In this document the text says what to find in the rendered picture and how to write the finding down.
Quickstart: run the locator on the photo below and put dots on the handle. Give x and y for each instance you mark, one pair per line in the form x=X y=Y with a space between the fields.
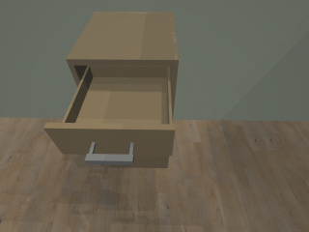
x=117 y=159

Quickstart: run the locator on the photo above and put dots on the cabinet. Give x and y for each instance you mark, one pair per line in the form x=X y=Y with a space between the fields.
x=146 y=39

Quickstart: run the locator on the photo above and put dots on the drawer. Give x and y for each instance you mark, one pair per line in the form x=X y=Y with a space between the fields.
x=115 y=106

